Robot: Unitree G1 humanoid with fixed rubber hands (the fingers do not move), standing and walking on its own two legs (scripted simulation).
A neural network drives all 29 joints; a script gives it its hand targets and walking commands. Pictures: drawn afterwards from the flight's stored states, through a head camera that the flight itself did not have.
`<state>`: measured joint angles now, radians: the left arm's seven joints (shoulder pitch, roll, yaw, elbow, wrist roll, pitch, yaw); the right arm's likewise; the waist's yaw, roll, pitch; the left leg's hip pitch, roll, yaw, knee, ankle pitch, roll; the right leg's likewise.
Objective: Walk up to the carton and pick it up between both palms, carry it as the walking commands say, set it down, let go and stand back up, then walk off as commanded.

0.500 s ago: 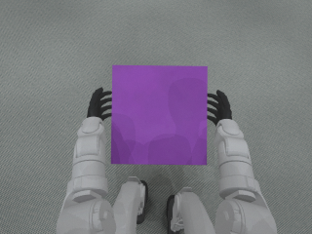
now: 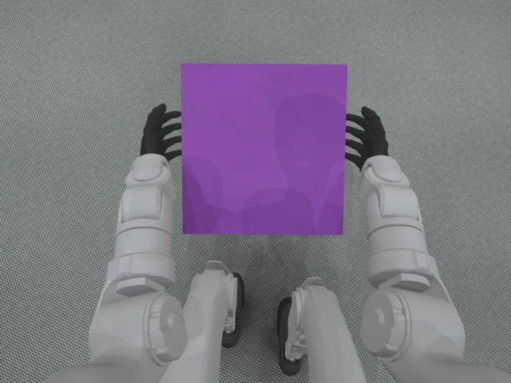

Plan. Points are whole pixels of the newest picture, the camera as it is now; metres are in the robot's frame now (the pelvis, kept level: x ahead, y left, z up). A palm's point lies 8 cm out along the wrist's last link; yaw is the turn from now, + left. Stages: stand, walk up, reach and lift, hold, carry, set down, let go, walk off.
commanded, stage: set down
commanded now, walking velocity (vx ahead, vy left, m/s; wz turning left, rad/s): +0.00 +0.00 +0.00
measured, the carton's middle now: (262, 155) +0.50 +0.04 -0.19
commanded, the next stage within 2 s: none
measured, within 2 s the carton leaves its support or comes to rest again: neither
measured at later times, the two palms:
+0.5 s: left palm (168, 160) +0.46 +0.21 -0.16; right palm (348, 164) +0.49 -0.12 -0.16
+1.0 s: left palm (177, 161) +0.49 +0.22 -0.25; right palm (331, 165) +0.51 -0.11 -0.25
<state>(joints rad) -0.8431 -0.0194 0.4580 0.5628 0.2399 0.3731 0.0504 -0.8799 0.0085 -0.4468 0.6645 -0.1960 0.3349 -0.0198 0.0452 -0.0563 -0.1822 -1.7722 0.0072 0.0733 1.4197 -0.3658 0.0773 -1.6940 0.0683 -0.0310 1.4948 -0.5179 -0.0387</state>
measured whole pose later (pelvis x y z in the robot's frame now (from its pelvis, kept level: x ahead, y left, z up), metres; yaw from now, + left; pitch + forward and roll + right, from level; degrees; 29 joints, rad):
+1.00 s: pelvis -0.02 +0.00 -0.14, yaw -1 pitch +45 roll -2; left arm -1.19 0.18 0.38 0.73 0.12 0.35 0.06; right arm -1.18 -0.09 -0.38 0.74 -0.08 0.32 -0.13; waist 0.06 -0.06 0.01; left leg -2.24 0.03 0.07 1.88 -0.43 0.09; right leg -2.14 0.06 -0.08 1.96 -0.62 -0.05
